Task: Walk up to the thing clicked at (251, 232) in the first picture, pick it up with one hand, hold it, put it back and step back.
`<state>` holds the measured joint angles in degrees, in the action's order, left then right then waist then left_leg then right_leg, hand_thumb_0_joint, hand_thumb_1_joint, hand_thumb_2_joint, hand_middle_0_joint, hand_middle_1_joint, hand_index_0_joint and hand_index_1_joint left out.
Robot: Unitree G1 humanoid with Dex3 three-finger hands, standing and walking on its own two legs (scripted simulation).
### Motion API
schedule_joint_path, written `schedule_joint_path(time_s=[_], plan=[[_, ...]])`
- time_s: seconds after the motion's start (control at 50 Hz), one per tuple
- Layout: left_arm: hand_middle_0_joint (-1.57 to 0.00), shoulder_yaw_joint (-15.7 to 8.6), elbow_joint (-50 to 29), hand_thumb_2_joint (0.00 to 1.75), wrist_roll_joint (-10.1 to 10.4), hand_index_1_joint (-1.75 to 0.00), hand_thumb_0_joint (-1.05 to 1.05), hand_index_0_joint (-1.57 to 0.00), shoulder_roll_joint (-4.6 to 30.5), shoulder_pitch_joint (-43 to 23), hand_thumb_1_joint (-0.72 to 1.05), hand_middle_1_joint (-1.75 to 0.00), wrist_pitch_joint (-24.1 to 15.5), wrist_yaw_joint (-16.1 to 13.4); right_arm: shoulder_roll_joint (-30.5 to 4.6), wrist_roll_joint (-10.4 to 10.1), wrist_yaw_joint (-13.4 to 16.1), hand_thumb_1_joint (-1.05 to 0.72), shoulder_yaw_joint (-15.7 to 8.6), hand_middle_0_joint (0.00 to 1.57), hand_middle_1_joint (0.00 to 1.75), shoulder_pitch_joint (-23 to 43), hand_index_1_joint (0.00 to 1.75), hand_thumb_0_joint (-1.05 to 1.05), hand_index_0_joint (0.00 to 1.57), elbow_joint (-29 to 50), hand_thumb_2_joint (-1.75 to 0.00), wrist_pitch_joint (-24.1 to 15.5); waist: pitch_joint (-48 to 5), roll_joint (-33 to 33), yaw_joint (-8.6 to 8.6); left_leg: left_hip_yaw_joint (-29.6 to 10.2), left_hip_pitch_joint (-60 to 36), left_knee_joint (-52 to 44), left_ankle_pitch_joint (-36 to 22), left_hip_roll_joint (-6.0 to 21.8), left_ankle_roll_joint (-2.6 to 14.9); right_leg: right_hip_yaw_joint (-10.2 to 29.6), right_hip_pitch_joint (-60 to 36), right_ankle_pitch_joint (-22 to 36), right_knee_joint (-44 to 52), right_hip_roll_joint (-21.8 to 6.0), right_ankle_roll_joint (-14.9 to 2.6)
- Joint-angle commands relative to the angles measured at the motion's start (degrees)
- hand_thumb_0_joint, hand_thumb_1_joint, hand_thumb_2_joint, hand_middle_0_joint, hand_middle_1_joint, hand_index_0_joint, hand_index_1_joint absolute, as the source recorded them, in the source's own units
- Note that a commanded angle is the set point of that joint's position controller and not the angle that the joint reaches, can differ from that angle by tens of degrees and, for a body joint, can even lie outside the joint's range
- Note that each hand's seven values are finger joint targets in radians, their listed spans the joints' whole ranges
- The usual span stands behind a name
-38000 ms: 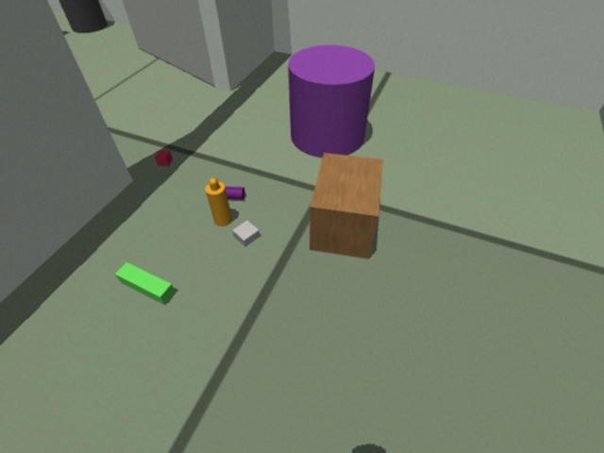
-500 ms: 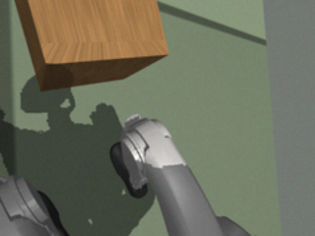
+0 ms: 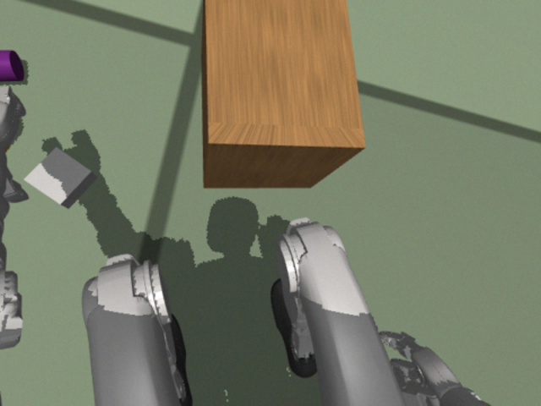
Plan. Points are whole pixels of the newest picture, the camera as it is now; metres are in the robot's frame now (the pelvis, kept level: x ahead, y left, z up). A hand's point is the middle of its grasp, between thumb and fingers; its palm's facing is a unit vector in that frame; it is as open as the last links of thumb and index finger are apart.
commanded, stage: withdraw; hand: left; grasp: from above
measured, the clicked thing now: (62, 178) +0.51 +0.31 -0.33
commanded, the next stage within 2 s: home in 0.26 s
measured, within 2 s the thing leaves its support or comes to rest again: neither
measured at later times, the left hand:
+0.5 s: hand (27, 175) +0.47 +0.31 -0.19, palm faces -0.39 -0.08 -0.92, open 12.7 cm
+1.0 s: hand out of the picture +0.33 +0.26 +0.02, palm faces -0.21 -0.74 -0.64, open 7.8 cm
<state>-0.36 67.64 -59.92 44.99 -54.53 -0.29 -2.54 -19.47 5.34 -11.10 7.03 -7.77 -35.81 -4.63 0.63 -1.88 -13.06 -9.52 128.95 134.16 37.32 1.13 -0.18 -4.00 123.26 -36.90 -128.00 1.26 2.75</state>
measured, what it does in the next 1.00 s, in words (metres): rises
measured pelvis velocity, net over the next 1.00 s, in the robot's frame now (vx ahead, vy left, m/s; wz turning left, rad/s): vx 0.02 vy -0.01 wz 0.10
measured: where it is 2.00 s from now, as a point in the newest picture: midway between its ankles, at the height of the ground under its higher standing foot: (238, 364)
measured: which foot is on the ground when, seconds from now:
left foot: down 0.00-1.00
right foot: down 0.00-1.00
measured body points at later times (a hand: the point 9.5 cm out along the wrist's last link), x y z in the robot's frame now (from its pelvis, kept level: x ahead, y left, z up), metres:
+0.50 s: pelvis +0.01 +0.00 -0.02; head +0.26 +0.09 +0.34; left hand +0.49 +0.31 -0.14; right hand +0.06 -0.27 -0.11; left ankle +0.09 +0.13 -0.32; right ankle +0.12 -0.13 -0.32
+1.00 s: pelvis +0.02 -0.01 +0.13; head +0.19 +0.04 +0.55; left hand +0.34 +0.30 +0.06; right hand +0.22 -0.25 +0.02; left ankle +0.09 +0.13 -0.32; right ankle +0.12 -0.14 -0.32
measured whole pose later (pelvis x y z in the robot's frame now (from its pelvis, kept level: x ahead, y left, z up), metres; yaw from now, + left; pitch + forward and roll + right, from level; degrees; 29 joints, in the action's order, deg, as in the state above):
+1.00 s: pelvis +0.02 -0.01 +0.13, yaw +5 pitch +33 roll -5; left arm -3.0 25.7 -24.1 25.3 -13.5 5.7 -0.4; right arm -15.8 -1.1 -1.8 -1.1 -6.6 -33.1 -1.2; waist -11.7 -1.6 -3.7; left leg -5.6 105.5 109.4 37.2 1.6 -1.2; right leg -2.2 102.1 -37.4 -106.5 -0.5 1.7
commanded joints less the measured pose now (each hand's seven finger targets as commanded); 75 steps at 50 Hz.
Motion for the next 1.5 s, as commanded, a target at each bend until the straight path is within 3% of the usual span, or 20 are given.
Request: schedule_joint_path(time_s=[0.0, 0.06, 0.12, 0.2, 0.26, 0.32, 0.4, 0.46, 0.52, 0.6, 0.64, 0.7, 0.8, 0.86, 0.96, 1.06, 1.18, 1.24, 1.32, 1.48], plan=[[-0.08, -2.1, -8.5, 0.99, -3.5, -0.97, 0.0, -0.08, 16.5, -19.9, -0.47, -0.98, -7.3, 0.5, -13.3, 0.4, 4.5, -0.88, -4.7, 0.2, 0.3, -12.3, 0.3, 0.0, 0.2, 0.1, -0.89, 1.7, -32.3, -8.6, -3.99, 5.6, -20.7, -12.4, -0.8, -1.3, 1.48, -4.1, -16.3, 0.0, 15.6, 2.5, -5.21], [-0.08, -2.5, -6.4, 0.98, -4.6, -0.97, 0.0, -0.09, 18.2, -20.4, -0.46, -0.98, -11.3, 0.3, -12.7, 0.6, 6.0, -0.88, -3.8, 0.2, 0.3, -12.0, 0.3, 0.0, 0.2, 0.4, -0.89, 2.4, -33.2, -8.3, -3.46, 5.5, -20.1, -11.6, -0.9, -0.9, 1.66, -3.7, -16.7, -0.2, 14.7, 2.4, -4.98], [-0.1, -1.8, -4.9, 0.97, -6.5, -0.96, 0.0, -0.11, 18.6, -21.9, -0.43, -0.97, -14.9, -0.8, -12.8, 1.0, 6.7, -0.88, -2.8, 0.2, 0.3, -12.5, 0.3, 0.0, 0.2, 0.1, -0.89, 2.9, -35.7, -10.8, -3.87, 5.2, -22.6, -11.3, -4.4, -0.6, 1.62, -5.1, -16.3, 5.2, 12.8, 2.0, -4.4], [-0.13, -2.3, -4.2, 0.93, -8.0, -0.92, 0.0, -0.15, 18.3, -21.9, -0.39, -0.93, -17.3, -5.5, -13.4, 1.7, 7.0, -0.88, -2.3, 0.2, 0.3, -12.5, 0.3, 0.0, 0.2, 0.7, -0.89, 3.8, -37.0, -16.7, -2.8, 4.5, -27.5, -12.0, -7.6, -0.6, 0.68, -6.7, -13.4, 8.4, 10.2, 1.6, -4.73], [-0.18, -3.7, -3.5, 0.89, -9.7, -0.88, 0.0, -0.19, 17.9, -21.4, -0.34, -0.89, -16.9, -10.2, -14.4, 2.2, 6.6, -0.88, -3.1, 0.2, 0.3, -12.8, 0.3, 0.0, 0.2, 0.8, -0.89, 4.7, -39.5, -21.2, -2.27, 4.1, -31.9, -12.2, -10.7, -0.6, -0.14, -7.8, -10.7, 10.4, 8.3, 1.4, -5.16], [-0.21, -7.5, -7.2, 0.84, -10.4, -0.82, 0.0, -0.23, 20.4, -18.9, -0.3, -0.84, -15.4, -14.8, -14.6, 2.2, 5.8, -0.88, -4.4, 0.2, 0.3, -12.7, 0.3, 0.0, 0.2, 1.1, -0.89, 4.9, -45.0, -25.9, -0.06, 4.4, -35.7, -12.2, -15.7, -0.6, -0.48, -8.0, -10.9, 14.1, 6.3, 1.2, -5.24], [-0.25, -11.2, -9.4, 0.95, -9.4, -0.68, 0.0, -0.23, 21.7, -16.7, -0.08, -0.65, -12.0, -18.7, -13.4, 1.6, 4.9, -0.88, -6.2, 0.2, 0.3, -12.9, 0.3, 0.0, 0.2, 1.0, -0.9, 4.6, -49.9, -25.1, 0.66, 5.4, -35.9, -12.5, -16.0, -0.4, 0.35, -6.9, -13.4, 15.9, 6.8, 1.0, -4.76], [-0.22, -11.4, -12.9, 0.83, -6.3, -0.55, 0.0, -0.2, 19.5, -15.2, -0.02, -0.54, -9.4, -19.5, -12.8, 1.2, 4.8, -0.89, -7.6, 0.2, 0.3, -13.9, 0.3, 0.0, 0.2, 0.5, -0.9, 3.7, -51.1, -24.1, 0.72, 6.0, -34.5, -13.9, -12.7, -0.6, 0.82, -6.1, -14.9, 14.3, 8.5, 0.6, -4.63], [-0.21, -10.2, -14.3, 0.84, -1.4, -0.5, 0.0, -0.2, 15.0, -9.3, 0.13, -0.49, -6.6, -17.3, -12.0, 0.2, 4.4, -0.89, -9.5, 0.2, 0.3, -14.7, 0.3, 0.0, 0.2, 0.2, -0.9, 2.9, -53.1, -22.4, 2.81, 6.1, -36.1, -17.5, -8.3, -0.4, 1.16, -5.2, -16.5, 10.8, 11.1, 0.7, -4.61], [-0.22, -6.7, -20.5, 0.89, 7.7, -0.52, 0.0, -0.21, 7.0, -3.0, 0.22, -0.51, -3.2, -11.3, -10.8, -1.8, 4.6, -0.89, -11.1, 0.2, 0.3, -14.5, 0.3, 0.0, 0.2, 0.1, -0.9, 2.8, -51.3, -20.1, 4.48, 5.3, -36.3, -23.6, -3.7, -0.6, 1.67, -4.3, -18.4, 8.0, 14.8, 0.9, -4.6], [-0.24, -6.9, -25.1, 0.97, 12.2, -0.55, 0.0, -0.22, 5.0, 2.9, 0.32, -0.54, -1.2, -8.0, -10.7, -3.1, 5.2, -0.89, -11.7, 0.2, 0.3, -13.6, 0.3, 0.0, 0.2, 1.0, -0.9, 3.2, -50.4, -16.8, 5.44, 5.0, -36.6, -26.1, -3.6, -0.6, 1.94, -3.9, -20.2, 8.4, 17.2, 0.9, -4.49], [-0.23, -4.8, -29.0, 0.98, 19.7, -0.5, 0.0, -0.22, -0.6, 12.6, 0.5, -0.49, 1.5, -2.8, -9.7, -4.3, 6.2, -0.89, -11.5, 0.2, 0.3, -11.1, 0.3, 0.0, 0.2, 2.3, -0.9, 3.9, -42.8, -9.0, 5.07, 3.9, -34.5, -29.3, -1.5, -0.5, 2.54, -3.5, -22.6, 7.6, 21.1, 1.1, -4.15], [-0.22, -5.3, -45.0, 1.0, 29.7, -0.38, 0.0, -0.22, -3.7, 20.6, 0.88, -0.38, 3.0, 1.5, -7.2, -5.4, 7.7, -0.9, -11.7, 0.2, 0.3, -7.6, 0.3, 0.0, 0.2, 5.4, -0.9, 3.2, -44.4, -3.5, 6.85, 5.4, -38.1, -32.5, -5.5, -0.5, 2.93, -1.4, -33.0, 9.8, 28.4, 0.5, -3.75], [-0.2, -7.6, -50.0, 0.9, 34.0, -0.3, 0.0, -0.2, -4.8, 24.7, 0.9, -0.3, 3.1, 1.0, -5.8, -6.0, 8.7, -0.9, -11.7, 0.2, 0.3, -5.8, 0.3, 0.0, 0.2, 6.5, -0.9, 2.2, -43.7, -4.2, 7.98, 5.6, -41.9, -36.1, -4.7, -0.4, 2.66, -0.5, -36.4, 8.9, 31.8, 0.2, -3.82], [-0.2, -8.9, -55.8, 0.9, 38.6, -0.3, 0.0, -0.2, -8.4, 33.1, 0.9, -0.3, 5.0, -0.7, -4.9, -6.8, 10.8, -0.9, -12.0, 0.2, 0.3, -3.1, 0.3, 0.0, 0.2, 7.9, -0.9, 0.8, -42.6, -7.3, 9.18, 5.2, -51.1, -43.7, -4.9, -0.1, 1.76, 0.5, -41.1, 8.2, 37.1, -0.4, -4.06], [-0.2, -6.5, -62.7, 0.91, 46.4, -0.3, 0.0, -0.2, -14.4, 42.3, 0.9, -0.3, 10.1, -1.1, -4.0, -7.3, 12.8, -0.9, -11.8, 0.2, 0.3, -1.1, 0.3, 0.0, 0.2, 9.4, -0.9, -0.4, -40.8, -6.1, 8.25, 5.8, -58.1, -50.3, -4.3, -0.5, 1.79, 1.8, -49.6, 7.1, 46.0, -0.5, -3.75], [-0.2, -7.1, -67.9, 0.9, 54.7, -0.3, 0.0, -0.2, -16.7, 50.9, 0.9, -0.3, 15.8, -1.6, -2.5, -7.7, 15.2, -0.9, -10.4, 0.2, 0.3, -0.4, 0.3, 0.0, 0.2, 10.5, -0.9, -2.4, -35.7, -2.8, 8.01, 6.1, -65.9, -57.3, -7.5, -0.4, 1.81, 2.8, -60.1, 9.6, 55.4, -0.2, -3.3], [-0.2, -5.9, -68.8, 0.9, 57.0, -0.3, 0.0, -0.2, -19.8, 54.9, 0.9, -0.3, 17.6, -2.0, -1.4, -7.7, 16.3, -0.9, -9.3, 0.2, 0.3, -1.2, 0.3, 0.0, 0.2, 10.3, -0.9, -3.4, -30.5, -3.4, 7.49, 5.2, -69.9, -62.5, -9.4, -0.2, 1.38, 2.7, -63.4, 11.1, 58.9, -0.4, -3.38], [-0.2, -6.9, -72.0, 0.9, 60.2, -0.3, 0.0, -0.2, -22.2, 60.6, 0.9, -0.3, 19.9, -2.5, -0.9, -7.7, 18.2, -0.9, -8.4, 0.2, 0.3, -2.6, 0.3, 0.0, 0.2, 11.1, -0.9, -4.8, -27.6, -4.8, 8.58, 3.8, -77.2, -69.6, -11.1, 0.0, 0.71, 2.2, -68.5, 12.6, 64.0, -0.4, -3.46], [-0.2, -6.6, -79.5, 0.9, 63.7, -0.3, 0.0, -0.2, -25.9, 73.9, 0.9, -0.3, 23.5, -2.1, 0.1, -7.1, 21.0, -0.9, -7.6, 0.2, 0.3, -5.9, 0.3, 0.0, 0.2, 13.2, -0.9, -7.4, -22.6, -4.0, 9.37, 5.1, -88.0, -78.6, -19.9, -0.3, 0.27, 1.0, -81.1, 20.2, 74.0, 0.0, -3.18]])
